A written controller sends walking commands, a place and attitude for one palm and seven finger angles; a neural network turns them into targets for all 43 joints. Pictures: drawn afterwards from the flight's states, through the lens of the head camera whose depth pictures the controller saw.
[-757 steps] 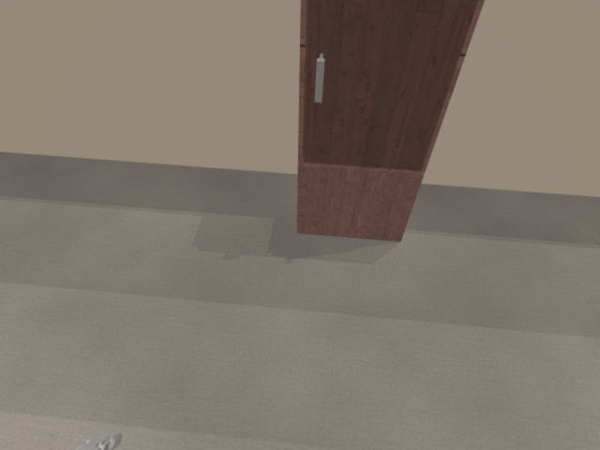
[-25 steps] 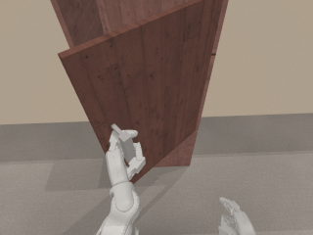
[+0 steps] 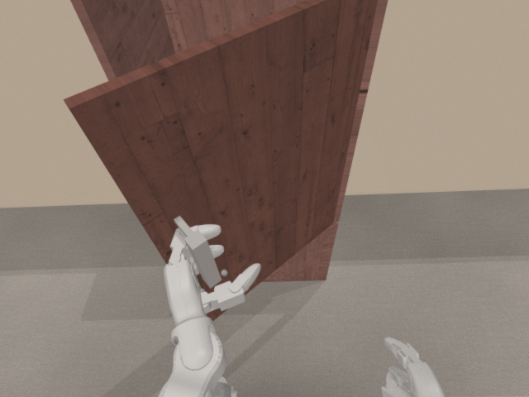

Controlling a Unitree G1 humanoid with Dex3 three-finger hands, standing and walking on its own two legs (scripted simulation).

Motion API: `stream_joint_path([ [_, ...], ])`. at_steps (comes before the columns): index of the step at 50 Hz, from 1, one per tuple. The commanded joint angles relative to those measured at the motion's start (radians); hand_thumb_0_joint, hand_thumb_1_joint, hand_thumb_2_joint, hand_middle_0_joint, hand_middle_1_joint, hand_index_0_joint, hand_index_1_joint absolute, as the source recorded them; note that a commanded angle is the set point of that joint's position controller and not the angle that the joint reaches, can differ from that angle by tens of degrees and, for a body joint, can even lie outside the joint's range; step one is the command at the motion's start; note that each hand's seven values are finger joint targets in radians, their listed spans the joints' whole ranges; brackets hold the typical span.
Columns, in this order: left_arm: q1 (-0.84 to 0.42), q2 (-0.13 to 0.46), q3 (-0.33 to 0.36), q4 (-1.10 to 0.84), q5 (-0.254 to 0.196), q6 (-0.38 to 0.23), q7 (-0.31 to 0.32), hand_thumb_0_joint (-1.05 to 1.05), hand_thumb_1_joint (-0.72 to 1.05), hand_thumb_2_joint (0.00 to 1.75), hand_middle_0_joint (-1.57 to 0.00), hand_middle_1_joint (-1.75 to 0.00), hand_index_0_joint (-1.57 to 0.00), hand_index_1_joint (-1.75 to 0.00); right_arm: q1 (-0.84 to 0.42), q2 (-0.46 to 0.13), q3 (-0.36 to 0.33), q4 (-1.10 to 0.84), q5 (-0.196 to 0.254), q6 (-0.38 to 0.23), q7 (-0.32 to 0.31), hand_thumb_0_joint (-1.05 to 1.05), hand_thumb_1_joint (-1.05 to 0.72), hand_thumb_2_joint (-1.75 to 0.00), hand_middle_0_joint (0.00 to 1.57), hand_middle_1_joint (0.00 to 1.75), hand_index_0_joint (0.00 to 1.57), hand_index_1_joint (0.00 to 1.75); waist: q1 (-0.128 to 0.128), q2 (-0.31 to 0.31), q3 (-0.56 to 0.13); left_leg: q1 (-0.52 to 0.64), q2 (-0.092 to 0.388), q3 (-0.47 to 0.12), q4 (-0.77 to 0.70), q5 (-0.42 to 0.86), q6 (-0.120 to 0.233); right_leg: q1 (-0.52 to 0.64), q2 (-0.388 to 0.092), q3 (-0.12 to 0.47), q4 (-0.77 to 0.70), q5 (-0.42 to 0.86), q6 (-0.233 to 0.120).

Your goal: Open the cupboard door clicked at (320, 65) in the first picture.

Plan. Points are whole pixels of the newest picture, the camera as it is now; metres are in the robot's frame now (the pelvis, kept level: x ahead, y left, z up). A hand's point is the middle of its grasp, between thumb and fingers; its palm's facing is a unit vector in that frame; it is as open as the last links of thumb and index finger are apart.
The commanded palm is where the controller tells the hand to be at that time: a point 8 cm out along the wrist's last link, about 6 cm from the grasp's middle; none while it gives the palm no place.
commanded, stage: open thumb and fingers to let go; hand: left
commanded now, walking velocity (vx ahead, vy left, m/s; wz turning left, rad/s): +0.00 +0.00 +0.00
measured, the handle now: (197, 252) +0.32 +0.12 +0.06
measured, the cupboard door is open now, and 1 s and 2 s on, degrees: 40 43 42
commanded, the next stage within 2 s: slide the hand sideways off the handle in 0.42 s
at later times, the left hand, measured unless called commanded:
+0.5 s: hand (219, 273) +0.29 +0.08 +0.05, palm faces +0.27 -0.96 -0.03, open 14.4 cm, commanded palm +0.24 +0.11 +0.05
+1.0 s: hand (219, 311) +0.23 +0.07 +0.05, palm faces -0.06 -1.00 +0.02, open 16.1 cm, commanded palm +0.20 +0.14 +0.05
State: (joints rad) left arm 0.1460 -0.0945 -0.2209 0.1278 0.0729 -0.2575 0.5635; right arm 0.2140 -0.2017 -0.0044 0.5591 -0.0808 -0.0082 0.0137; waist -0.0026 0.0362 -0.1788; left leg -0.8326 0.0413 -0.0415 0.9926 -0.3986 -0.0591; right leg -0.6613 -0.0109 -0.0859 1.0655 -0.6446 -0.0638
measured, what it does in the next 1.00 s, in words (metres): shifts its weight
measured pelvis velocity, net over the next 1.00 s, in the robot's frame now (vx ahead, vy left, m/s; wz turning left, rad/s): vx -0.03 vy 0.05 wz -0.06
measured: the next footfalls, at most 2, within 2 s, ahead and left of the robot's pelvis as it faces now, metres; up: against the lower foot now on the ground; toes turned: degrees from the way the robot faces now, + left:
none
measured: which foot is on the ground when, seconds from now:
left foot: down 0.00-1.00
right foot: down 0.00-1.00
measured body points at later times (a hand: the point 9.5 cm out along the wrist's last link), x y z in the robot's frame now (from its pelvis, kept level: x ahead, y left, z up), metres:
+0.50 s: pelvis -0.01 +0.03 +0.00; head +0.02 +0.01 +0.45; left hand +0.27 +0.13 +0.06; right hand +0.18 -0.19 -0.09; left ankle +0.05 +0.18 -0.67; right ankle -0.07 -0.07 -0.67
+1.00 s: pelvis -0.03 +0.05 -0.01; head +0.01 +0.04 +0.44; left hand +0.23 +0.13 +0.05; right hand +0.12 -0.17 -0.10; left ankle +0.05 +0.18 -0.67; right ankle -0.07 -0.07 -0.67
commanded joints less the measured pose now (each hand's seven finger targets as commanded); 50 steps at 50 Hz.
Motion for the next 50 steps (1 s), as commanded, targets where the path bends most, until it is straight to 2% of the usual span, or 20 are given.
stream_joint_path([
  [1,-0.106,-0.131,-0.01,-0.188,0.019,-0.047,0.012,0.0,-0.5,0.3,-0.3,-1.2,-0.3,-1.2,-0.083,-0.067,-0.023,-0.152,0.002,-0.051,-0.005,0.0,-0.9,-0.9,0.2,0.3,0.2,0.3,-0.015,-0.154,-0.204,0.214,-0.048,0.021,-0.005,0.237,0.069,0.055,-0.034,0.082,-0.2,0.76,0.095],
  [4,-0.068,-0.143,-0.018,-0.199,0.02,-0.039,0.01,0.0,-0.5,0.3,-0.28,-1.1,-0.28,-1.1,-0.08,-0.066,-0.023,-0.159,0.003,-0.05,-0.002,0.0,-0.9,-0.9,0.2,0.3,0.2,0.3,-0.006,-0.148,-0.225,0.224,-0.049,0.024,-0.007,0.263,0.068,0.068,-0.03,0.071,-0.19,0.784,0.091],
  [6,-0.077,-0.139,-0.018,-0.203,0.02,-0.036,0.012,0.0,-0.5,0.3,-0.27,-1.0,-0.27,-1.0,-0.078,-0.067,-0.024,-0.161,0.005,-0.049,-0.004,0.0,-0.9,-0.9,0.2,0.3,0.2,0.3,-0.012,-0.164,-0.218,0.227,-0.048,0.026,-0.008,0.257,0.068,0.065,-0.029,0.071,-0.197,0.774,0.093],
  [11,-0.129,-0.14,-0.009,-0.173,0.017,-0.021,0.024,0.0,-0.5,0.3,-0.22,-0.75,-0.22,-0.75,-0.096,-0.068,-0.019,-0.157,0.005,-0.042,-0.006,0.0,-0.9,-0.9,0.2,0.3,0.2,0.3,-0.013,-0.146,-0.177,0.221,-0.047,0.023,-0.014,0.22,0.068,0.024,-0.021,0.062,-0.211,0.656,0.084],
  [17,-0.12,-0.161,-0.022,-0.188,0.02,-0.011,0.03,0.0,-0.5,0.3,-0.18,-0.45,-0.18,-0.45,-0.103,-0.064,-0.02,-0.165,0.009,-0.036,0.002,0.0,-0.9,-0.9,0.2,0.3,0.2,0.3,0.001,-0.11,-0.218,0.255,-0.045,0.027,-0.021,0.252,0.066,0.03,-0.008,0.044,-0.198,0.646,0.072],
  [20,-0.129,-0.179,-0.033,-0.166,0.02,0.005,0.032,0.0,-0.5,0.3,-0.15,-0.3,-0.15,-0.3,-0.113,-0.063,-0.016,-0.166,0.01,-0.032,0.007,0.0,-0.9,-0.9,0.2,0.3,0.2,0.3,-0.002,-0.109,-0.192,0.252,-0.042,0.022,-0.025,0.237,0.066,0.006,0.001,0.029,-0.199,0.584,0.064],
  [23,-0.176,-0.185,-0.032,-0.14,0.023,0.014,0.044,0.0,-0.5,0.3,-0.15,-0.3,-0.15,-0.3,-0.131,-0.065,-0.015,-0.163,0.011,-0.031,0.008,0.0,-0.9,-0.9,0.2,0.3,0.2,0.3,-0.001,-0.099,-0.156,0.24,-0.039,0.014,-0.029,0.204,0.066,-0.029,0.012,0.02,-0.203,0.477,0.05],
  [26,-0.219,-0.195,-0.032,-0.115,0.025,0.015,0.053,0.0,-0.5,0.3,-0.15,-0.3,-0.15,-0.3,-0.14,-0.064,-0.013,-0.155,0.009,-0.031,0.01,0.0,-0.9,-0.9,0.2,0.3,0.2,0.3,-0.005,-0.108,-0.163,0.242,-0.039,0.013,-0.027,0.177,0.067,-0.058,0.015,0.017,-0.204,0.418,0.049],
  [27,-0.218,-0.037,-0.259,-0.166,0.136,-0.059,-0.173,0.0,-0.5,0.3,-0.15,-0.3,-0.15,-0.3,-0.032,-0.111,-0.018,-0.145,0.024,-0.021,0.024,0.0,-0.9,-0.9,0.2,0.3,0.2,0.3,-0.128,-0.165,-0.076,0.207,-0.041,0.007,-0.014,0.177,0.088,-0.119,0.01,0.064,-0.187,0.484,0.056],
  [28,-0.243,0.019,-0.19,-0.246,0.081,-0.123,-0.297,0.0,-0.5,0.3,-0.15,-0.3,-0.15,-0.3,-0.035,-0.103,-0.04,-0.173,0.026,-0.013,0.021,0.0,-0.9,-0.9,0.2,0.3,0.2,0.3,-0.076,-0.109,-0.185,0.21,-0.045,0.011,0.004,0.213,0.094,-0.062,0.005,0.077,-0.16,0.55,0.041],
  [30,-0.196,0.061,-0.161,-0.282,0.029,-0.188,-0.426,0.0,-0.5,0.3,-0.15,-0.3,-0.15,-0.3,-0.04,-0.098,-0.035,-0.195,0.032,-0.021,0.014,0.0,-0.9,-0.9,0.2,0.3,0.2,0.3,-0.052,-0.05,-0.257,0.25,-0.047,0.019,0.015,0.237,0.097,-0.03,-0.003,0.079,-0.139,0.609,0.044],
  [32,-0.166,0.026,-0.152,-0.286,-0.04,-0.194,-0.478,0.0,-0.5,0.3,-0.15,-0.3,-0.15,-0.3,-0.046,-0.09,-0.026,-0.229,0.05,-0.03,0.007,0.0,-0.9,-0.9,0.2,0.3,0.2,0.3,-0.047,-0.041,-0.224,0.269,-0.042,0.023,-0.003,0.183,0.093,-0.059,0.008,0.06,-0.16,0.494,0.041],
  [34,-0.181,-0.01,-0.126,-0.253,-0.099,-0.168,-0.461,0.0,-0.5,0.3,-0.15,-0.3,-0.15,-0.3,-0.061,-0.089,-0.018,-0.24,0.062,-0.035,0.003,0.0,-0.9,-0.9,0.2,0.3,0.2,0.3,-0.048,-0.053,-0.164,0.266,-0.035,0.015,-0.023,0.107,0.086,-0.102,0.019,0.039,-0.182,0.359,0.041],
  [36,-0.175,0.005,-0.068,-0.234,-0.117,-0.147,-0.405,0.0,-0.5,0.3,-0.15,-0.3,-0.15,-0.3,-0.072,-0.096,-0.016,-0.24,0.063,-0.031,0.0,0.0,-0.9,-0.9,0.2,0.3,0.2,0.3,-0.034,-0.094,-0.139,0.249,-0.032,0.007,-0.039,0.057,0.08,-0.114,0.023,0.032,-0.19,0.277,0.043],
  [38,-0.188,0.039,-0.027,-0.247,-0.094,-0.141,-0.34,0.0,-0.5,0.3,-0.15,-0.3,-0.15,-0.3,-0.071,-0.1,-0.018,-0.248,0.054,-0.026,0.001,0.0,-0.9,-0.9,0.2,0.3,0.2,0.3,-0.017,-0.107,-0.154,0.232,-0.033,0.0,-0.043,0.049,0.078,-0.107,0.022,0.027,-0.171,0.253,0.04],
  [40,-0.127,0.031,-0.029,-0.222,-0.044,-0.136,-0.289,0.0,-0.5,0.3,-0.15,-0.3,-0.15,-0.3,-0.067,-0.095,-0.02,-0.25,0.049,-0.017,0.01,0.0,-0.9,-0.9,0.2,0.3,0.2,0.3,-0.008,-0.11,-0.168,0.232,-0.03,0.006,-0.041,0.063,0.076,-0.124,0.024,0.021,-0.15,0.262,0.041],
  [42,-0.083,0.02,-0.046,-0.223,-0.011,-0.131,-0.264,0.0,-0.5,0.3,-0.15,-0.3,-0.15,-0.3,-0.066,-0.093,-0.021,-0.263,0.048,-0.008,0.018,0.0,-0.9,-0.9,0.2,0.3,0.2,0.3,-0.002,-0.111,-0.161,0.225,-0.029,0.011,-0.044,0.06,0.076,-0.126,0.026,0.022,-0.15,0.256,0.039],
  [43,-0.089,0.033,-0.042,-0.257,-0.001,-0.133,-0.259,0.0,-0.5,0.3,-0.15,-0.3,-0.15,-0.3,-0.064,-0.095,-0.025,-0.271,0.049,-0.005,0.02,0.0,-0.9,-0.9,0.2,0.3,0.2,0.3,0.006,-0.092,-0.199,0.233,-0.028,0.008,-0.045,0.073,0.075,-0.112,0.026,0.022,-0.138,0.263,0.034],
  [49,0.017,0.067,-0.034,-0.341,-0.017,-0.13,-0.283,0.0,-0.5,0.3,-0.15,-0.3,-0.15,-0.3,-0.069,-0.091,-0.018,-0.303,0.056,0.009,0.017,0.0,-0.9,-0.9,0.2,0.3,0.2,0.3,0.018,-0.073,-0.156,0.218,-0.029,0.028,-0.06,0.05,0.074,-0.095,0.031,0.029,-0.16,0.249,0.033],
  [50,0.033,0.067,-0.035,-0.345,-0.023,-0.133,-0.288,0.0,-0.5,0.3,-0.15,-0.3,-0.15,-0.3,-0.065,-0.089,-0.017,-0.302,0.056,0.008,0.015,0.0,-0.9,-0.9,0.2,0.3,0.2,0.3,0.01,-0.094,-0.145,0.217,-0.029,0.028,-0.057,0.052,0.077,-0.096,0.031,0.031,-0.166,0.255,0.035],
])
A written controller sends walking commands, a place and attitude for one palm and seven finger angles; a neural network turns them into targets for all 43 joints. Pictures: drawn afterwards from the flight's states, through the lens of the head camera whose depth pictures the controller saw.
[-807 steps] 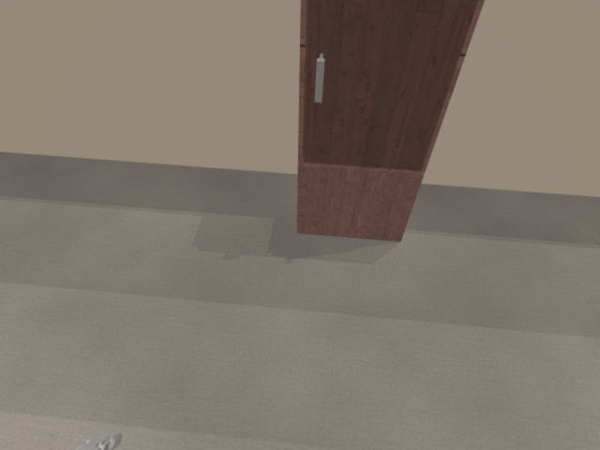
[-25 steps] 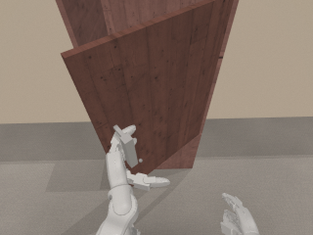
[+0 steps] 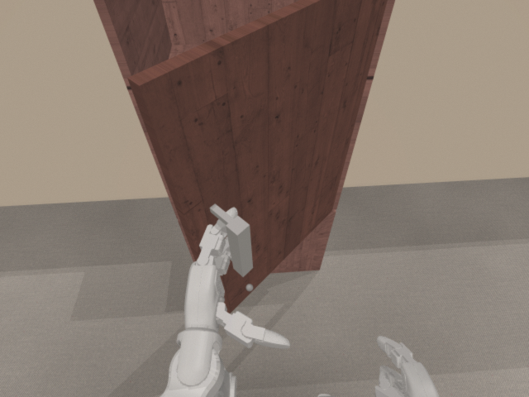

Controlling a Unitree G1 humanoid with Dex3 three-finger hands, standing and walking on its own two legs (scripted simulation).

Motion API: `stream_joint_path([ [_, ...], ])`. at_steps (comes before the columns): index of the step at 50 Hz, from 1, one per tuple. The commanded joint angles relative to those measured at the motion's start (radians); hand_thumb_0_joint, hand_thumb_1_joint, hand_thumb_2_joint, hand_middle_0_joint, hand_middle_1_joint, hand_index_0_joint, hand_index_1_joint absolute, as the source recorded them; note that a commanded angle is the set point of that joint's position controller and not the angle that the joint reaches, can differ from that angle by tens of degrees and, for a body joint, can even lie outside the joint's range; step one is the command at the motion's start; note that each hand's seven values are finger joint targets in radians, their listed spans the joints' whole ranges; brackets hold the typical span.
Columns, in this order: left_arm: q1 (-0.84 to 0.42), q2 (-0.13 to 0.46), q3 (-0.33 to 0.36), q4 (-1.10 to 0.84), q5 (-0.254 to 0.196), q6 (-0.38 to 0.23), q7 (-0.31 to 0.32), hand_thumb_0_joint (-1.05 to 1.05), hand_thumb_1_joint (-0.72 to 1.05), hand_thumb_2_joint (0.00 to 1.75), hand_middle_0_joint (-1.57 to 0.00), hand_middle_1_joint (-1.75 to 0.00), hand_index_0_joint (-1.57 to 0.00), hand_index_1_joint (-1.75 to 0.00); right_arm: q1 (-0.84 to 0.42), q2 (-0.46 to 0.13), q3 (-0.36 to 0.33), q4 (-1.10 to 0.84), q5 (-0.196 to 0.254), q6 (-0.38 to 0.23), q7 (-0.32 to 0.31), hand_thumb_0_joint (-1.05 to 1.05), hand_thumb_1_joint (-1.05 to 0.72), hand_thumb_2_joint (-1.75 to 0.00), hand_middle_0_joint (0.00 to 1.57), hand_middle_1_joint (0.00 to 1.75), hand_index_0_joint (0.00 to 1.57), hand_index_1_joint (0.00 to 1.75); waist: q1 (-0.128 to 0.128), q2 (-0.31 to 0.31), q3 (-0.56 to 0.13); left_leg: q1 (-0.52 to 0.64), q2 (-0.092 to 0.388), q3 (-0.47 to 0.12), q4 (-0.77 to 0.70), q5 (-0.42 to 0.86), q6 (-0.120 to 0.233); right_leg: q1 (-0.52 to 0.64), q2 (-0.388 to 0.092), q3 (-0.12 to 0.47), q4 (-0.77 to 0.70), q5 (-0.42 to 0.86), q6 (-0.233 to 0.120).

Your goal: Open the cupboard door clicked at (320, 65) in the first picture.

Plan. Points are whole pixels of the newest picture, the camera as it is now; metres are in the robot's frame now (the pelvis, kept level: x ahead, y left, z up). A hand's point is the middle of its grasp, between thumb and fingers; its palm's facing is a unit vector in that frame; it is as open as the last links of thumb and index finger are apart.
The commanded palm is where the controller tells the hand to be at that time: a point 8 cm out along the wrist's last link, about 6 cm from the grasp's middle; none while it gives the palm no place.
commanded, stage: slide the hand sideways off the handle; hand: left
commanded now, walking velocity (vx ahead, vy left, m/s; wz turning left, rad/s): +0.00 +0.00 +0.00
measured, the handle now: (231, 240) +0.33 +0.07 +0.07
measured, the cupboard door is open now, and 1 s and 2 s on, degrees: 43 42 42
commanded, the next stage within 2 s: draw the hand back to the body in 0.72 s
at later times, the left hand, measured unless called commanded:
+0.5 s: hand (209, 319) +0.22 +0.08 +0.06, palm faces +0.05 -1.00 +0.00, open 16.1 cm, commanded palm +0.18 +0.15 +0.06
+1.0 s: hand (168, 328) +0.20 +0.13 +0.08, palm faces +0.06 -1.00 -0.04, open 16.3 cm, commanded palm +0.16 +0.18 +0.09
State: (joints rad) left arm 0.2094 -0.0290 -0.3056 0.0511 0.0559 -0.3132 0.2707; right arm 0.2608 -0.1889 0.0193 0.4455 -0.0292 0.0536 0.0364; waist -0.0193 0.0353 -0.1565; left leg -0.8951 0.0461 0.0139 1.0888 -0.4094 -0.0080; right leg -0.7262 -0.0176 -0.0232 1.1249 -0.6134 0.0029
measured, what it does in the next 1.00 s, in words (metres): stands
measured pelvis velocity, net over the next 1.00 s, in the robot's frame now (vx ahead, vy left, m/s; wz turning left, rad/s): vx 0.01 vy -0.01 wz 0.02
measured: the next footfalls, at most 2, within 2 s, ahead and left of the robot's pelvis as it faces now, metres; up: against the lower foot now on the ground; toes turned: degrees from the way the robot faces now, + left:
none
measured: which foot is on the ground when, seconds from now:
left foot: down 0.00-1.00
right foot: down 0.00-1.00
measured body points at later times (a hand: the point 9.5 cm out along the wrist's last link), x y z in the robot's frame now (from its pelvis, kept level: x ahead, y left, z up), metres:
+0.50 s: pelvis +0.01 -0.02 -0.01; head +0.06 -0.03 +0.44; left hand +0.21 +0.14 +0.06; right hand +0.21 -0.23 -0.08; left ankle +0.07 +0.13 -0.66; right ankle -0.03 -0.12 -0.66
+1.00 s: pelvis +0.01 -0.01 -0.01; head +0.05 -0.03 +0.44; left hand +0.19 +0.18 +0.09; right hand +0.20 -0.23 -0.09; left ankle +0.07 +0.13 -0.66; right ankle -0.03 -0.12 -0.66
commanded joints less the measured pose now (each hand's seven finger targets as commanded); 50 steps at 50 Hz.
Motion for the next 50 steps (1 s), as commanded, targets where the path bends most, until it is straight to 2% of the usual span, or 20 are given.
stream_joint_path([
  [1,-0.021,0.006,0.046,-0.291,-0.005,-0.085,-0.003,0.0,-0.5,0.3,-0.15,-0.3,-0.15,-0.3,-0.111,-0.103,-0.04,-0.191,0.005,-0.056,-0.009,0.0,-0.9,-0.9,0.2,0.3,0.2,0.3,0.025,-0.081,-0.16,0.278,-0.033,-0.027,-0.15,0.062,0.025,-0.036,0.039,-0.03,-0.223,0.223,-0.031],
  [5,0.013,0.008,0.035,-0.325,-0.027,-0.107,-0.032,0.0,-0.5,0.3,-0.15,-0.3,-0.15,-0.3,-0.11,-0.105,-0.035,-0.195,0.007,-0.069,-0.014,0.0,-0.9,-0.9,0.2,0.3,0.2,0.3,0.005,-0.079,-0.118,0.261,-0.034,-0.037,-0.147,0.022,0.027,-0.066,0.039,-0.034,-0.223,0.189,-0.027],
  [8,0.045,0.038,0.057,-0.346,-0.04,-0.125,-0.059,0.0,-0.5,0.3,-0.15,-0.3,-0.15,-0.3,-0.1,-0.108,-0.038,-0.192,0.007,-0.081,-0.02,0.0,-0.9,-0.9,0.2,0.3,0.2,0.3,0.002,-0.082,-0.132,0.257,-0.034,-0.041,-0.131,0.039,0.029,-0.062,0.041,-0.028,-0.216,0.205,-0.028],
  [11,0.137,0.055,0.073,-0.374,-0.055,-0.141,-0.088,0.0,-0.5,0.3,-0.15,-0.3,-0.15,-0.3,-0.097,-0.108,-0.04,-0.199,0.007,-0.089,-0.02,0.0,-0.9,-0.9,0.2,0.3,0.2,0.3,0.015,-0.075,-0.157,0.257,-0.037,-0.034,-0.121,0.069,0.029,-0.049,0.041,-0.027,-0.205,0.247,-0.026],
  [13,0.175,0.066,0.079,-0.394,-0.058,-0.142,-0.103,0.0,-0.5,0.3,-0.15,-0.3,-0.15,-0.3,-0.092,-0.109,-0.043,-0.204,0.009,-0.092,-0.02,0.0,-0.9,-0.9,0.2,0.3,0.2,0.3,0.019,-0.045,-0.172,0.26,-0.038,-0.036,-0.117,0.087,0.029,-0.041,0.042,-0.027,-0.194,0.264,-0.029],
  [14,0.171,0.06,0.065,-0.414,-0.063,-0.143,-0.11,0.0,-0.5,0.3,-0.15,-0.3,-0.15,-0.3,-0.093,-0.107,-0.041,-0.21,0.009,-0.093,-0.019,0.0,-0.9,-0.9,0.2,0.3,0.2,0.3,0.009,-0.051,-0.162,0.256,-0.04,-0.035,-0.11,0.093,0.032,-0.048,0.041,-0.027,-0.194,0.282,-0.025],
  [18,0.226,0.123,0.136,-0.428,-0.08,-0.143,-0.137,0.0,-0.5,0.3,-0.15,-0.3,-0.15,-0.3,-0.08,-0.111,-0.046,-0.209,0.008,-0.092,-0.028,0.0,-0.9,-0.9,0.2,0.3,0.2,0.3,0.012,-0.066,-0.17,0.233,-0.042,-0.032,-0.086,0.113,0.034,-0.031,0.041,-0.016,-0.189,0.325,-0.022],
  [21,0.27,0.131,0.158,-0.434,-0.106,-0.151,-0.171,0.0,-0.5,0.3,-0.15,-0.3,-0.15,-0.3,-0.082,-0.11,-0.046,-0.213,0.009,-0.096,-0.034,0.0,-0.9,-0.9,0.2,0.3,0.2,0.3,0.009,-0.077,-0.155,0.215,-0.044,-0.026,-0.071,0.118,0.035,-0.034,0.039,-0.008,-0.19,0.357,-0.014],
  [24,0.344,0.147,0.201,-0.456,-0.14,-0.16,-0.204,0.0,-0.5,0.3,-0.15,-0.3,-0.15,-0.3,-0.077,-0.105,-0.051,-0.214,0.013,-0.101,-0.04,0.0,-0.9,-0.9,0.2,0.3,0.2,0.3,0.031,-0.069,-0.195,0.218,-0.047,-0.023,-0.063,0.161,0.033,0.005,0.038,-0.007,-0.176,0.427,-0.012],
  [25,0.377,0.153,0.214,-0.452,-0.15,-0.159,-0.215,0.0,-0.5,0.3,-0.15,-0.3,-0.15,-0.3,-0.078,-0.105,-0.054,-0.212,0.016,-0.1,-0.042,0.0,-0.9,-0.9,0.2,0.3,0.2,0.3,0.028,-0.07,-0.189,0.219,-0.047,-0.02,-0.059,0.17,0.032,0.007,0.037,-0.004,-0.178,0.455,-0.008],
  [28,0.398,0.169,0.233,-0.477,-0.169,-0.161,-0.246,0.0,-0.5,0.3,-0.15,-0.3,-0.15,-0.3,-0.075,-0.105,-0.058,-0.212,0.019,-0.102,-0.048,0.0,-0.9,-0.9,0.2,0.3,0.2,0.3,0.028,-0.059,-0.193,0.205,-0.05,-0.023,-0.05,0.195,0.033,0.031,0.033,-0.001,-0.168,0.516,-0.002],
  [32,0.407,0.188,0.246,-0.482,-0.185,-0.185,-0.305,0.0,-0.5,0.3,-0.15,-0.3,-0.15,-0.3,-0.069,-0.11,-0.064,-0.199,0.018,-0.111,-0.06,0.0,-0.9,-0.9,0.2,0.3,0.2,0.3,0.003,-0.087,-0.173,0.18,-0.049,-0.029,-0.021,0.183,0.037,-0.009,0.026,0.009,-0.158,0.54,0.013],
  [37,0.418,0.18,0.246,-0.503,-0.233,-0.21,-0.363,0.0,-0.5,0.3,-0.15,-0.3,-0.15,-0.3,-0.071,-0.114,-0.067,-0.199,0.025,-0.129,-0.07,0.0,-0.9,-0.9,0.2,0.3,0.2,0.3,0.007,-0.065,-0.173,0.162,-0.051,-0.037,-0.007,0.161,0.038,-0.033,0.028,0.008,-0.148,0.49,0.011],
  [41,0.396,0.194,0.259,-0.493,-0.23,-0.204,-0.358,0.0,-0.5,0.3,-0.15,-0.3,-0.15,-0.3,-0.074,-0.116,-0.07,-0.195,0.022,-0.137,-0.077,0.0,-0.9,-0.9,0.2,0.3,0.2,0.3,0.007,-0.075,-0.178,0.137,-0.047,-0.038,0.008,0.131,0.038,-0.061,0.028,0.016,-0.147,0.414,0.008],
  [44,0.368,0.28,0.328,-0.602,-0.225,-0.182,-0.332,0.0,-0.5,0.3,-0.15,-0.3,-0.15,-0.3,-0.071,-0.114,-0.07,-0.212,0.027,-0.129,-0.084,0.0,-0.9,-0.9,0.2,0.3,0.2,0.3,0.035,-0.01,-0.226,0.201,-0.044,-0.03,-0.033,0.147,0.041,-0.02,0.038,0.011,-0.167,0.37,-0.007],
  [45,0.386,0.279,0.328,-0.616,-0.224,-0.167,-0.325,0.0,-0.5,0.3,-0.15,-0.3,-0.15,-0.3,-0.071,-0.111,-0.068,-0.218,0.032,-0.126,-0.085,0.0,-0.9,-0.9,0.2,0.3,0.2,0.3,0.039,0.006,-0.217,0.225,-0.045,-0.028,-0.055,0.144,0.042,-0.015,0.043,0.003,-0.18,0.35,-0.01],
  [46,0.385,0.274,0.327,-0.636,-0.23,-0.15,-0.319,0.0,-0.5,0.3,-0.15,-0.3,-0.15,-0.3,-0.072,-0.108,-0.065,-0.222,0.035,-0.125,-0.087,0.0,-0.9,-0.9,0.2,0.3,0.2,0.3,0.035,-0.007,-0.216,0.243,-0.045,-0.028,-0.067,0.146,0.044,-0.006,0.045,-0.001,-0.195,0.354,-0.008],
  [48,0.408,0.282,0.356,-0.635,-0.242,-0.113,-0.311,0.0,-0.5,0.3,-0.15,-0.3,-0.15,-0.3,-0.074,-0.106,-0.063,-0.223,0.043,-0.12,-0.093,0.0,-0.9,-0.9,0.2,0.3,0.2,0.3,0.044,-0.008,-0.203,0.255,-0.044,-0.031,-0.095,0.142,0.043,0.027,0.052,-0.011,-0.219,0.339,-0.01],
  [49,0.424,0.272,0.357,-0.624,-0.249,-0.096,-0.311,0.0,-0.5,0.3,-0.15,-0.3,-0.15,-0.3,-0.074,-0.104,-0.06,-0.221,0.047,-0.12,-0.094,0.0,-0.9,-0.9,0.2,0.3,0.2,0.3,0.04,-0.028,-0.187,0.265,-0.043,-0.03,-0.106,0.143,0.041,0.028,0.053,-0.016,-0.23,0.347,-0.005],
  [50,0.439,0.254,0.341,-0.623,-0.255,-0.08,-0.316,0.0,-0.5,0.3,-0.15,-0.3,-0.15,-0.3,-0.077,-0.104,-0.057,-0.221,0.052,-0.121,-0.094,0.0,-0.9,-0.9,0.2,0.3,0.2,0.3,0.036,-0.018,-0.163,0.274,-0.043,-0.031,-0.118,0.139,0.04,0.03,0.055,-0.02,-0.242,0.35,-0.003],
])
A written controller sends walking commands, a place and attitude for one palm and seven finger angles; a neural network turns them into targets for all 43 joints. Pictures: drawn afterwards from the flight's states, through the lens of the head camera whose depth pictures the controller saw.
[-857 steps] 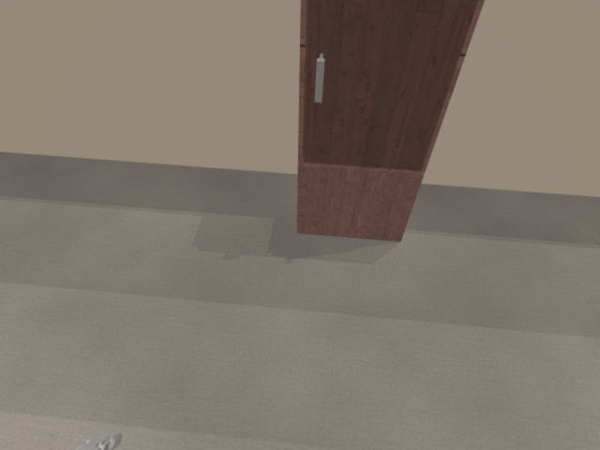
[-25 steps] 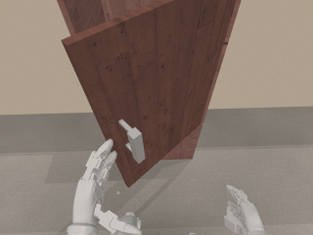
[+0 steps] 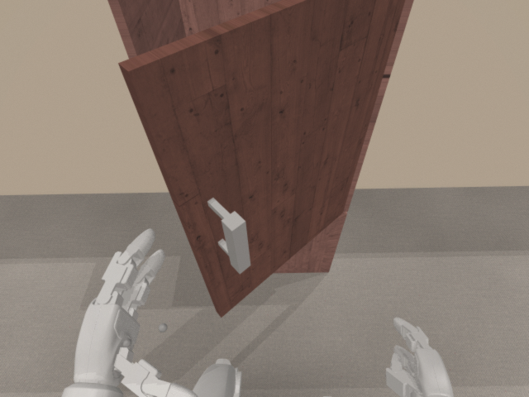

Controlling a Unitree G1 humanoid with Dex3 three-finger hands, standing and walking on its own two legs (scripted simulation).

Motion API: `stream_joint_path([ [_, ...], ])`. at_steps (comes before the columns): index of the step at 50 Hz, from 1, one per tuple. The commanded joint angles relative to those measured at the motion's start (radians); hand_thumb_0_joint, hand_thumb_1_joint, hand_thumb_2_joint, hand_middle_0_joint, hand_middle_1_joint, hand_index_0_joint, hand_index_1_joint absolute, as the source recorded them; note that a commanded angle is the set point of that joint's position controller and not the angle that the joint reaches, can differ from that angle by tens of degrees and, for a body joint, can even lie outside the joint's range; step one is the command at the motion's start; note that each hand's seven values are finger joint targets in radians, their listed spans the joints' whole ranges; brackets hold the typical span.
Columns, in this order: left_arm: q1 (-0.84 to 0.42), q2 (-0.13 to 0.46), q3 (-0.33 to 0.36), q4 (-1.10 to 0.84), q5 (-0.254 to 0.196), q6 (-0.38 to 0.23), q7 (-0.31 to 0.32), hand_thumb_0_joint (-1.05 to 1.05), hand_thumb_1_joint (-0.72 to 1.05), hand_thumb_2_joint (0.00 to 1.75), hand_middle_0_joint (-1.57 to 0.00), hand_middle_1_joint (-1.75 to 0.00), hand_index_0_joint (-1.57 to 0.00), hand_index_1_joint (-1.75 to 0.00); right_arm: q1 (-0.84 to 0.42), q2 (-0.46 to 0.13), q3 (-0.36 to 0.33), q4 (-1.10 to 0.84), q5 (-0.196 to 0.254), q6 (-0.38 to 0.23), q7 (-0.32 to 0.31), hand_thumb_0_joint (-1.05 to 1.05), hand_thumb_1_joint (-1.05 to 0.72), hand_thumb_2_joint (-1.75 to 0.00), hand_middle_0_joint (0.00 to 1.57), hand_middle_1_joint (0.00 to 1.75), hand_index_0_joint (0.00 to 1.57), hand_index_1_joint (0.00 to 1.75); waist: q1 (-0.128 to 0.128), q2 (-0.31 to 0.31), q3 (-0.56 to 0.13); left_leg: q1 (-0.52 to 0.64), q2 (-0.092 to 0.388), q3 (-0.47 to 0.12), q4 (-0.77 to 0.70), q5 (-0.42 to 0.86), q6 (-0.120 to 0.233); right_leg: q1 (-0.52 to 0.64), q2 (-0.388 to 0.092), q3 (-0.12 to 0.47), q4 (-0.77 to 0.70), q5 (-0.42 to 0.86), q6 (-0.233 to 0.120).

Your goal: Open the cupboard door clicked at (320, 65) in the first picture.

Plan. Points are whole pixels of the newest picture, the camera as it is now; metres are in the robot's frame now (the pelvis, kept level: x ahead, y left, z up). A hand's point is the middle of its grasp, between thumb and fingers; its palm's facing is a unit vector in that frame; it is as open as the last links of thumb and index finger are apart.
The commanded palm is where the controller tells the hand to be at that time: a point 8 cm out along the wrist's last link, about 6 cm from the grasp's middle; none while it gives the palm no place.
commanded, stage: draw the hand back to the body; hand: left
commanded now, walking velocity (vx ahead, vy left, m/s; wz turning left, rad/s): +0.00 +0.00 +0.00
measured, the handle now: (228, 236) +0.33 +0.08 +0.08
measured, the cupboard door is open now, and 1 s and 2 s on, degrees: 42 42 42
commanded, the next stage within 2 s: step back with the hand held close in 1.40 s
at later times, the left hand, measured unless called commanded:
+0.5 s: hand (78, 314) +0.18 +0.20 +0.16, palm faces +0.17 -0.94 -0.29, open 15.1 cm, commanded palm +0.15 +0.25 +0.18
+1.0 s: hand out of the picture +0.24 +0.28 +0.24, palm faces +0.41 -0.82 -0.41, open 9.3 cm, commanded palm +0.18 +0.33 +0.27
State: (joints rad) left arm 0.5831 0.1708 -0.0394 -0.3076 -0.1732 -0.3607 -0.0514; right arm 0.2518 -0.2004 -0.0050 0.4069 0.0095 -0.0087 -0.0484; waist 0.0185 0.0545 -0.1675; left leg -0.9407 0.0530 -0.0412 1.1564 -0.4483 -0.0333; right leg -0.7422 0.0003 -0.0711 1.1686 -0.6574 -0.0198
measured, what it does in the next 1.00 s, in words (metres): rises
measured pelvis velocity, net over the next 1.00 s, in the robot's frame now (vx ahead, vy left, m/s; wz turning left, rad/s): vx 0.04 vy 0.03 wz -0.04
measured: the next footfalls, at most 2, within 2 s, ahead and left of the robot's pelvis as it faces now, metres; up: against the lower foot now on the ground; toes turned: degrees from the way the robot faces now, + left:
none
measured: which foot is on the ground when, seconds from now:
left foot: down 0.00-1.00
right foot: down 0.00-1.00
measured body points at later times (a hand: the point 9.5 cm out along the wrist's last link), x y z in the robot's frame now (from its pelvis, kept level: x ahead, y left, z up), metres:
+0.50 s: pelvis +0.01 +0.02 +0.05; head +0.00 +0.00 +0.50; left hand +0.17 +0.25 +0.18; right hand +0.19 -0.20 -0.01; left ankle +0.06 +0.14 -0.65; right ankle -0.04 -0.11 -0.65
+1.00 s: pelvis +0.04 +0.03 +0.09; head +0.02 +0.02 +0.54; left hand +0.21 +0.32 +0.26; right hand +0.22 -0.19 +0.01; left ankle +0.06 +0.14 -0.65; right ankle -0.04 -0.11 -0.65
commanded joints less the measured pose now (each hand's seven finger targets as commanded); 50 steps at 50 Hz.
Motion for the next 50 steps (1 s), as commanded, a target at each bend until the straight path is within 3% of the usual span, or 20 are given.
stream_joint_path([
  [1,0.071,0.05,0.073,-0.252,-0.031,-0.012,0.001,0.0,-0.5,0.3,-0.15,-0.3,-0.15,-0.3,-0.067,-0.095,-0.031,-0.183,0.015,-0.059,-0.01,0.0,-0.9,-0.9,0.2,0.3,0.2,0.3,-0.006,-0.052,-0.13,0.323,-0.048,0.021,-0.202,0.165,0.065,0.043,0.04,0.016,-0.295,0.378,0.021],
  [4,0.058,0.045,0.062,-0.228,-0.039,0.031,-0.019,0.0,-0.5,0.3,-0.15,-0.3,-0.15,-0.3,-0.074,-0.105,-0.025,-0.179,0.02,-0.07,-0.014,0.0,-0.9,-0.9,0.2,0.3,0.2,0.3,-0.021,-0.065,-0.063,0.326,-0.047,0.014,-0.229,0.127,0.066,0.041,0.036,0.018,-0.339,0.329,0.026],
  [7,0.041,0.091,0.107,-0.242,-0.042,0.051,-0.036,0.0,-0.5,0.3,-0.15,-0.3,-0.15,-0.3,-0.066,-0.112,-0.023,-0.175,0.018,-0.079,-0.02,0.0,-0.9,-0.9,0.2,0.3,0.2,0.3,-0.018,-0.09,-0.049,0.343,-0.049,0.009,-0.255,0.12,0.068,0.058,0.036,0.014,-0.359,0.312,0.025],
  [12,0.019,0.131,0.158,-0.347,-0.065,0.028,-0.041,0.0,-0.47,0.32,-0.15,-0.3,-0.15,-0.3,-0.075,-0.104,-0.012,-0.178,0.023,-0.102,-0.019,0.0,-0.9,-0.9,0.2,0.3,0.2,0.3,0.001,0.004,-0.045,0.404,-0.048,0.009,-0.298,0.121,0.063,0.073,0.043,-0.002,-0.372,0.288,0.014],
  [16,0.009,0.15,0.196,-0.369,-0.089,0.034,-0.049,0.0,-0.32,0.37,-0.16,-0.3,-0.16,-0.3,-0.076,-0.108,-0.008,-0.164,0.029,-0.123,-0.02,0.0,-0.9,-0.9,0.2,0.3,0.2,0.3,0.001,0.02,-0.04,0.432,-0.045,0.005,-0.318,0.113,0.06,0.086,0.047,-0.007,-0.394,0.278,0.013],
  [17,0.053,0.312,0.225,-0.394,0.063,0.103,0.047,0.0,-0.29,0.39,-0.16,-0.3,-0.16,-0.3,-0.078,-0.114,-0.014,-0.182,0.02,-0.105,-0.053,0.0,-0.9,-0.9,0.2,0.3,0.2,0.3,0.048,0.008,-0.059,0.472,-0.034,0.029,-0.356,0.122,0.061,0.102,0.012,0.071,-0.484,0.3,-0.003],
  [18,0.072,0.254,0.21,-0.401,0.075,0.146,0.091,0.0,-0.26,0.4,-0.16,-0.3,-0.16,-0.3,-0.078,-0.101,-0.007,-0.183,0.015,-0.102,-0.064,0.0,-0.9,-0.9,0.2,0.3,0.2,0.3,0.024,0.008,-0.018,0.49,-0.039,0.037,-0.36,0.132,0.067,0.111,0.007,0.066,-0.518,0.295,0.0],
  [19,0.08,0.205,0.17,-0.404,0.08,0.171,0.105,0.0,-0.22,0.42,-0.16,-0.3,-0.16,-0.3,-0.071,-0.098,0.0,-0.182,0.014,-0.099,-0.066,0.0,-0.9,-0.9,0.2,0.3,0.2,0.3,0.015,-0.01,-0.014,0.504,-0.037,0.035,-0.367,0.136,0.066,0.114,0.002,0.054,-0.514,0.298,0.003],
  [20,0.088,0.182,0.152,-0.371,0.093,0.196,0.117,0.0,-0.18,0.43,-0.16,-0.3,-0.16,-0.3,-0.072,-0.095,0.002,-0.172,0.016,-0.091,-0.067,0.0,-0.9,-0.9,0.2,0.3,0.2,0.3,0.009,-0.005,0.037,0.511,-0.033,0.039,-0.376,0.131,0.067,0.113,0.005,0.046,-0.528,0.295,0.006],
  [24,0.026,0.224,0.194,-0.365,0.118,0.235,0.162,0.0,-0.05,0.5,-0.17,-0.3,-0.17,-0.3,-0.089,-0.107,0.01,-0.154,0.011,-0.085,-0.078,0.0,-0.9,-0.9,0.2,0.3,0.2,0.3,0.005,-0.04,0.062,0.57,-0.029,0.039,-0.435,0.134,0.07,0.167,0.002,0.037,-0.585,0.294,0.012],
  [27,-0.004,0.266,0.251,-0.371,0.123,0.24,0.184,0.0,0.06,0.54,-0.17,-0.3,-0.17,-0.3,-0.104,-0.108,0.015,-0.143,0.008,-0.092,-0.087,0.0,-0.9,-0.9,0.2,0.3,0.2,0.3,0.017,-0.067,0.065,0.614,-0.029,0.042,-0.479,0.139,0.071,0.215,0.001,0.033,-0.622,0.295,0.012],
  [28,-0.023,0.296,0.282,-0.376,0.126,0.241,0.194,0.0,0.09,0.55,-0.17,-0.3,-0.17,-0.3,-0.11,-0.111,0.018,-0.132,0.007,-0.097,-0.09,0.0,-0.9,-0.9,0.2,0.3,0.2,0.3,0.024,-0.051,0.058,0.628,-0.031,0.041,-0.494,0.149,0.071,0.242,0.001,0.034,-0.634,0.307,0.01],
  [29,-0.03,0.286,0.28,-0.398,0.127,0.24,0.197,0.0,0.13,0.57,-0.17,-0.3,-0.17,-0.3,-0.109,-0.108,0.02,-0.13,0.008,-0.104,-0.09,0.0,-0.9,-0.9,0.2,0.3,0.2,0.3,0.024,-0.014,0.043,0.652,-0.031,0.043,-0.507,0.162,0.069,0.259,-0.001,0.033,-0.63,0.323,0.008],
  [34,-0.021,0.288,0.311,-0.416,0.13,0.242,0.207,0.0,0.31,0.64,-0.18,-0.3,-0.18,-0.3,-0.115,-0.111,0.023,-0.092,0.005,-0.134,-0.08,0.0,-0.9,-0.9,0.2,0.3,0.2,0.3,0.033,0.054,0.037,0.726,-0.023,0.037,-0.575,0.256,0.06,0.347,0.003,0.02,-0.646,0.425,0.004],
  [37,-0.04,0.292,0.334,-0.4,0.126,0.245,0.206,0.0,0.41,0.69,-0.18,-0.3,-0.18,-0.3,-0.115,-0.118,0.02,-0.07,0.003,-0.141,-0.072,0.0,-0.9,-0.9,0.2,0.3,0.2,0.3,0.031,0.027,0.063,0.751,-0.02,0.032,-0.611,0.289,0.056,0.374,0.008,0.015,-0.671,0.454,0.008],
  [39,-0.045,0.296,0.361,-0.366,0.123,0.251,0.206,0.0,0.48,0.72,-0.19,-0.3,-0.19,-0.3,-0.127,-0.121,0.017,-0.058,0.002,-0.14,-0.07,0.0,-0.9,-0.9,0.2,0.3,0.2,0.3,0.034,-0.029,0.078,0.762,-0.016,0.037,-0.631,0.311,0.057,0.402,0.01,0.012,-0.69,0.481,0.01],
  [43,-0.077,0.341,0.438,-0.345,0.118,0.25,0.209,0.0,0.62,0.78,-0.19,-0.3,-0.19,-0.3,-0.139,-0.125,0.011,-0.033,-0.001,-0.136,-0.067,0.0,-0.9,-0.9,0.2,0.3,0.2,0.3,0.045,-0.047,0.066,0.787,-0.017,0.047,-0.663,0.353,0.057,0.465,0.009,0.014,-0.718,0.525,0.01],
  [46,-0.133,0.354,0.466,-0.38,0.117,0.244,0.208,0.0,0.73,0.82,-0.19,-0.3,-0.19,-0.3,-0.144,-0.123,0.011,-0.02,-0.002,-0.139,-0.061,0.0,-0.9,-0.9,0.2,0.3,0.2,0.3,0.045,0.035,0.058,0.827,-0.018,0.05,-0.68,0.401,0.052,0.479,0.009,0.018,-0.732,0.552,0.009],
  [50,-0.182,0.386,0.515,-0.384,0.114,0.243,0.214,0.0,0.87,0.88,-0.2,-0.3,-0.2,-0.3,-0.15,-0.126,0.005,-0.001,-0.005,-0.145,-0.056,0.0,-0.9,-0.9,0.2,0.3,0.2,0.3,0.046,0.063,0.053,0.858,-0.018,0.057,-0.692,0.445,0.049,0.505,0.009,0.02,-0.753,0.588,0.008],
])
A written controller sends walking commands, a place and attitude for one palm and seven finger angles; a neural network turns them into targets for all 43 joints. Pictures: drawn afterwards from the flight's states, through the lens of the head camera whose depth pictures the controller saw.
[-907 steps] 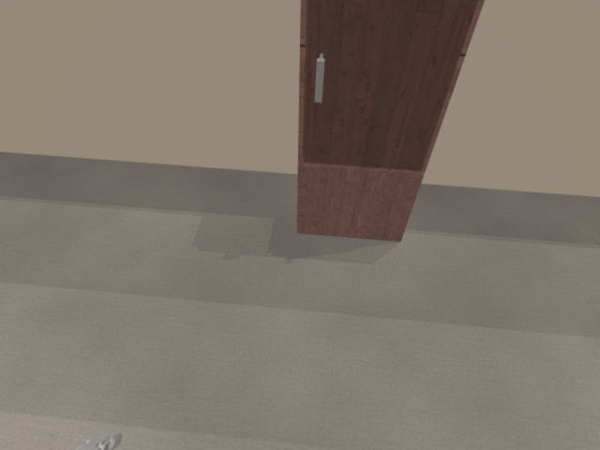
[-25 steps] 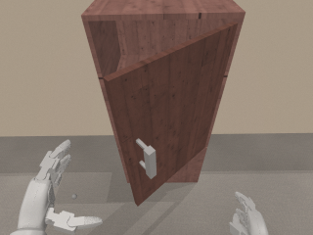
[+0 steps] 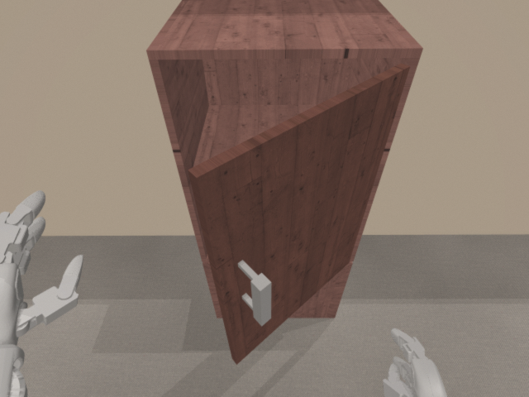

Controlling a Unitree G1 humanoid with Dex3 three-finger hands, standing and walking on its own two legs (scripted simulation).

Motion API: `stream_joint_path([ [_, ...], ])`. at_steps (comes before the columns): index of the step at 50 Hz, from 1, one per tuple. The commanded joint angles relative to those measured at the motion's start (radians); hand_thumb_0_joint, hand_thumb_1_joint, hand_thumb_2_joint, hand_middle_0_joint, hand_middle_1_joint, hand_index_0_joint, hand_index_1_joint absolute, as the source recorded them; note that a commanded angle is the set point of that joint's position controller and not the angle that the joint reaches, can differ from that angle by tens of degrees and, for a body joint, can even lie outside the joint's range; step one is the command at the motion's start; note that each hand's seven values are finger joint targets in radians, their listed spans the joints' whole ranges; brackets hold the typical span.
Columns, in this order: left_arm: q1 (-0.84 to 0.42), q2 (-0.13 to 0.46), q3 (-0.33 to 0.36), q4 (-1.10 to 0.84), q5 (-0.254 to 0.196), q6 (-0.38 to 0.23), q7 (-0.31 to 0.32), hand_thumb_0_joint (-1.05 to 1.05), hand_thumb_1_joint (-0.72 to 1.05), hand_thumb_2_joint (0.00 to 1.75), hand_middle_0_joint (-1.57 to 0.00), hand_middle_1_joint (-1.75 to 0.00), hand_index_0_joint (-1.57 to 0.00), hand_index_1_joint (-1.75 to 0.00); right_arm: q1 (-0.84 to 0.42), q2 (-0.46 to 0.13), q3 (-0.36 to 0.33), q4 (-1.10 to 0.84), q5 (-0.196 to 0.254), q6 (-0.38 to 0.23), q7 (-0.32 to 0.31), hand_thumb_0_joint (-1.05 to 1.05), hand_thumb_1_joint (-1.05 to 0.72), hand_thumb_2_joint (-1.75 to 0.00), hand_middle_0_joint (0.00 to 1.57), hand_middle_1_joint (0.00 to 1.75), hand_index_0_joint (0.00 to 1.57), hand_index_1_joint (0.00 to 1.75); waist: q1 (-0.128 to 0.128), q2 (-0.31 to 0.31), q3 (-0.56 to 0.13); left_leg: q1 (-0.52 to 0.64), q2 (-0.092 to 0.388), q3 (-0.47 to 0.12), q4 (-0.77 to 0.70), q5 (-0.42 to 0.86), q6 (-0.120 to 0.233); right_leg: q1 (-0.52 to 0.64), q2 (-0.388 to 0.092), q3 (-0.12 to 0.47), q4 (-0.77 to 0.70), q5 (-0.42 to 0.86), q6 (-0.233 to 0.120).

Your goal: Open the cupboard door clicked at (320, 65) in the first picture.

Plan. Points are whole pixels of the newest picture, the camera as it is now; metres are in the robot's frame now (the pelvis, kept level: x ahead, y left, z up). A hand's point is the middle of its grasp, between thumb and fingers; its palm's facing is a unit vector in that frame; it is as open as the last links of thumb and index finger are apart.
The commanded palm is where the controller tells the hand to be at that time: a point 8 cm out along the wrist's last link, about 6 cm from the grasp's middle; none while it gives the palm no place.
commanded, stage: draw the hand back to the body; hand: left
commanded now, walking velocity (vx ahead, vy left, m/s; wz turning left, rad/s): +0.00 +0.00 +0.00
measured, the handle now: (253, 292) +0.29 +0.06 -0.01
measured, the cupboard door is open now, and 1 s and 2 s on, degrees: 42 42 42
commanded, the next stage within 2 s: step back with the hand held close in 0.40 s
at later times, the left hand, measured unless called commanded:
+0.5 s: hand (74, 280) +0.19 +0.24 +0.17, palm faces +0.46 -0.79 -0.40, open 7.4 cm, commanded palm +0.14 +0.28 +0.18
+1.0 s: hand (44, 304) +0.16 +0.25 +0.17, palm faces +0.32 -0.79 -0.52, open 7.4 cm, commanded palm +0.09 +0.30 +0.18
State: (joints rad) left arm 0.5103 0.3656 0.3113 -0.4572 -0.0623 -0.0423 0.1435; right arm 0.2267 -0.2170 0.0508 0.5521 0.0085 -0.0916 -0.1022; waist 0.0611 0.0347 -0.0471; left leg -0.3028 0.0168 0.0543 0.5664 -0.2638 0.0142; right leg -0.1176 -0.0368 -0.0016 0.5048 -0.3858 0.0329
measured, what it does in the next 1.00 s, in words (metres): shifts its weight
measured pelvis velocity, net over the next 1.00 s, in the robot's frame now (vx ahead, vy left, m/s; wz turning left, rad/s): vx -0.06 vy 0.00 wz -0.03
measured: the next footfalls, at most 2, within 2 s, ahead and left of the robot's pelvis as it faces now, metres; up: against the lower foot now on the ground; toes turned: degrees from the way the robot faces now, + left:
left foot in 1.42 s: -0.04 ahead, +0.11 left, +0.00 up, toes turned +5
right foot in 1.80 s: -0.35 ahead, -0.08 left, +0.00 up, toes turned -4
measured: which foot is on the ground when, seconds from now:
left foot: down 0.00-1.00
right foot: down 0.00-1.00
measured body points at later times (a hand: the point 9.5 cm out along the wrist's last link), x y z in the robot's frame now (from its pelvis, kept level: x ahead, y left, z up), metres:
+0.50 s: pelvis +0.00 -0.02 +0.01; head -0.01 -0.05 +0.46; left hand +0.16 +0.28 +0.19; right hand +0.19 -0.24 -0.08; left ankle +0.02 +0.11 -0.73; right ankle -0.07 -0.14 -0.73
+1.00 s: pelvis -0.06 +0.00 +0.01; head -0.02 +0.01 +0.45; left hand +0.14 +0.29 +0.20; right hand +0.12 -0.25 -0.07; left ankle +0.02 +0.11 -0.73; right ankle -0.07 -0.14 -0.73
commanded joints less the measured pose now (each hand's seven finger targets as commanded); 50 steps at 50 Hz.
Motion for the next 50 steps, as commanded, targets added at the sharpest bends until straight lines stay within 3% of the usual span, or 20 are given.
stream_joint_path([
  [1,-0.122,0.194,0.176,-0.227,0.001,-0.076,0.019,0.0,0.9,0.9,-0.2,-0.3,-0.2,-0.3,-0.127,-0.11,-0.052,-0.141,-0.004,-0.062,-0.001,0.0,-0.9,-0.9,0.2,0.3,0.2,0.3,0.005,0.082,-0.066,0.228,0.019,-0.039,-0.108,0.261,0.0,-0.118,0.048,-0.05,-0.095,0.312,-0.045],
  [5,-0.057,0.107,0.104,-0.141,-0.007,-0.058,-0.004,0.0,0.9,0.9,-0.2,-0.3,-0.2,-0.3,-0.129,-0.117,-0.064,-0.136,-0.003,-0.049,0.014,0.0,-0.9,-0.9,0.2,0.3,0.2,0.3,-0.003,0.001,-0.037,0.235,0.022,-0.027,-0.116,0.296,0.007,-0.111,0.048,-0.052,-0.108,0.355,-0.034],
  [10,-0.076,0.157,0.141,-0.185,-0.005,-0.063,-0.003,0.0,0.9,0.9,-0.2,-0.3,-0.2,-0.3,-0.143,-0.116,-0.071,-0.138,-0.008,-0.039,0.013,0.0,-0.9,-0.9,0.2,0.3,0.2,0.3,0.007,-0.021,-0.074,0.248,0.013,-0.015,-0.124,0.294,0.013,-0.074,0.046,-0.048,-0.122,0.388,-0.032],
  [13,-0.106,0.201,0.17,-0.233,0.001,-0.076,0.006,0.0,0.9,0.9,-0.2,-0.3,-0.2,-0.3,-0.151,-0.112,-0.068,-0.132,-0.009,-0.047,0.006,0.0,-0.9,-0.9,0.2,0.3,0.2,0.3,0.011,0.026,-0.091,0.263,0.005,-0.011,-0.122,0.289,0.012,-0.055,0.043,-0.044,-0.134,0.391,-0.037],
  [17,-0.101,0.173,0.151,-0.229,-0.001,-0.078,0.006,0.0,0.9,0.9,-0.2,-0.3,-0.2,-0.3,-0.154,-0.102,-0.066,-0.121,-0.008,-0.054,0.004,0.0,-0.9,-0.9,0.2,0.3,0.2,0.3,0.004,0.072,-0.052,0.282,0.001,0.0,-0.12,0.29,0.01,-0.08,0.043,-0.043,-0.151,0.404,-0.034],
  [20,-0.084,0.153,0.14,-0.191,-0.003,-0.076,0.003,0.0,0.9,0.9,-0.2,-0.3,-0.2,-0.3,-0.15,-0.105,-0.069,-0.115,-0.009,-0.055,0.006,0.0,-0.9,-0.9,0.2,0.3,0.2,0.3,0.003,0.045,-0.031,0.276,0.002,0.002,-0.123,0.297,0.011,-0.078,0.044,-0.045,-0.152,0.419,-0.03],
  [24,-0.076,0.138,0.134,-0.128,-0.01,-0.073,-0.008,0.0,0.9,0.9,-0.2,-0.3,-0.2,-0.3,-0.16,-0.108,-0.076,-0.115,-0.009,-0.043,0.005,0.0,-0.9,-0.9,0.2,0.3,0.2,0.3,0.005,-0.051,0.006,0.267,0.004,0.008,-0.136,0.266,0.016,-0.086,0.046,-0.043,-0.169,0.409,-0.022],
  [25,-0.083,0.142,0.135,-0.134,-0.01,-0.075,-0.01,0.0,0.9,0.9,-0.2,-0.3,-0.2,-0.3,-0.16,-0.11,-0.078,-0.116,-0.009,-0.042,0.005,0.0,-0.9,-0.9,0.2,0.3,0.2,0.3,0.005,-0.043,-0.003,0.272,0.003,0.011,-0.136,0.265,0.018,-0.082,0.044,-0.04,-0.169,0.413,-0.021],
  [26,-0.164,0.183,0.159,-0.17,-0.01,-0.083,-0.008,0.0,0.9,0.9,-0.2,-0.3,-0.2,-0.3,-0.167,-0.111,-0.076,-0.116,-0.008,-0.041,0.002,0.0,-0.9,-0.9,0.2,0.3,0.2,0.3,0.006,-0.03,-0.017,0.28,-0.002,0.011,-0.137,0.253,0.02,-0.084,0.042,-0.033,-0.177,0.408,-0.02],
  [27,-0.256,0.291,0.262,-0.203,-0.001,-0.122,-0.006,0.0,0.9,0.9,-0.2,-0.3,-0.2,-0.3,-0.143,-0.125,-0.075,-0.124,-0.007,-0.018,0.004,0.0,-0.9,-0.9,0.2,0.3,0.2,0.3,-0.045,-0.058,0.056,0.249,0.016,0.012,-0.077,0.229,0.029,-0.172,-0.008,0.02,-0.239,0.492,-0.012],
  [28,-0.265,0.299,0.265,-0.176,0.005,-0.14,-0.01,0.0,0.9,0.9,-0.2,-0.3,-0.2,-0.3,-0.148,-0.115,-0.074,-0.111,-0.01,-0.002,0.003,0.0,-0.9,-0.9,0.2,0.3,0.2,0.3,-0.044,-0.067,0.05,0.222,0.009,-0.003,-0.062,0.229,0.026,-0.147,-0.03,0.017,-0.231,0.558,-0.016],
  [30,-0.139,0.217,0.193,-0.106,0.006,-0.13,-0.025,0.0,0.9,0.9,-0.2,-0.3,-0.2,-0.3,-0.166,-0.118,-0.081,-0.115,-0.011,0.017,0.004,0.0,-0.9,-0.9,0.2,0.3,0.2,0.3,-0.049,-0.097,0.028,0.236,0.011,0.012,-0.052,0.3,0.026,-0.131,-0.033,0.014,-0.213,0.666,0.0],
  [33,-0.044,0.192,0.179,-0.134,0.007,-0.13,-0.03,0.0,0.9,0.9,-0.2,-0.3,-0.2,-0.3,-0.16,-0.125,-0.091,-0.139,-0.006,0.045,0.01,0.0,-0.9,-0.9,0.2,0.3,0.2,0.3,-0.045,-0.008,-0.048,0.262,0.028,0.016,-0.067,0.445,0.026,-0.08,-0.023,-0.008,-0.159,0.697,0.009],
  [37,0.021,0.227,0.217,-0.218,0.001,-0.128,-0.021,0.0,0.9,0.9,-0.2,-0.3,-0.2,-0.3,-0.166,-0.121,-0.098,-0.174,0.002,0.075,0.016,0.0,-0.9,-0.9,0.2,0.3,0.2,0.3,-0.044,-0.024,-0.117,0.282,0.047,0.022,-0.076,0.516,0.02,-0.074,-0.004,-0.006,-0.13,0.688,0.006],
  [40,0.035,0.258,0.25,-0.256,-0.004,-0.131,-0.009,0.0,0.9,0.9,-0.2,-0.3,-0.2,-0.3,-0.167,-0.115,-0.1,-0.188,0.005,0.085,0.013,0.0,-0.9,-0.9,0.2,0.3,0.2,0.3,-0.044,-0.037,-0.131,0.256,0.053,0.017,-0.08,0.493,0.013,-0.071,0.0,0.001,-0.115,0.651,0.0],
  [43,0.049,0.289,0.288,-0.286,-0.005,-0.141,0.004,0.0,0.9,0.9,-0.2,-0.3,-0.2,-0.3,-0.163,-0.12,-0.106,-0.193,0.002,0.086,0.009,0.0,-0.9,-0.9,0.2,0.3,0.2,0.3,-0.042,0.019,-0.134,0.221,0.059,0.0,-0.095,0.482,0.01,-0.066,0.012,-0.001,-0.094,0.578,-0.004],
  [46,0.073,0.264,0.277,-0.275,-0.007,-0.151,0.009,0.0,0.9,0.9,-0.2,-0.3,-0.2,-0.3,-0.15,-0.121,-0.109,-0.194,0.002,0.076,0.011,0.0,-0.9,-0.9,0.2,0.3,0.2,0.3,-0.049,0.041,-0.115,0.192,0.067,-0.005,-0.115,0.396,0.007,-0.092,0.028,-0.001,-0.095,0.474,-0.004],
  [48,0.075,0.252,0.266,-0.277,-0.006,-0.158,0.011,0.0,0.9,0.9,-0.2,-0.3,-0.2,-0.3,-0.144,-0.131,-0.113,-0.193,0.002,0.068,0.014,0.0,-0.9,-0.9,0.2,0.3,0.2,0.3,-0.053,0.081,-0.094,0.138,0.072,-0.023,-0.144,0.289,0.007,-0.085,0.035,-0.002,-0.09,0.387,-0.006],
  [50,0.08,0.237,0.258,-0.266,-0.004,-0.171,0.013,0.0,0.9,0.9,-0.2,-0.3,-0.2,-0.3,-0.14,-0.131,-0.11,-0.187,0.002,0.054,0.015,0.0,-0.9,-0.9,0.2,0.3,0.2,0.3,-0.059,0.082,-0.059,0.082,0.079,-0.037,-0.182,0.129,0.009,-0.097,0.049,-0.001,-0.092,0.295,-0.007],
])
